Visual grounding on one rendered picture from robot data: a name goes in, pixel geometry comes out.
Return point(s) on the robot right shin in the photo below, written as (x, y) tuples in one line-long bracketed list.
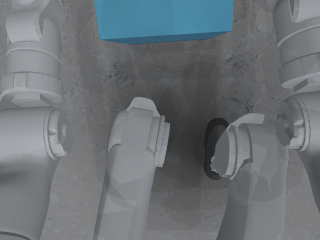
[(252, 118)]

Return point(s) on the robot right forearm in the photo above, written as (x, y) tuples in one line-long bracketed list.
[(297, 28)]

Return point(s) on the robot left forearm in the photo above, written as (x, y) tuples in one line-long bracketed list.
[(33, 53)]

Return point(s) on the right robot foot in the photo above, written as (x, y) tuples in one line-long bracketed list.
[(213, 131)]

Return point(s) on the right robot upper arm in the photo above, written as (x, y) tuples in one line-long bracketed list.
[(298, 127)]

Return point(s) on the left robot upper arm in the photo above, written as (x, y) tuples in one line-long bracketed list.
[(32, 141)]

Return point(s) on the carton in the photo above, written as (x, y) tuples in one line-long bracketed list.
[(156, 21)]

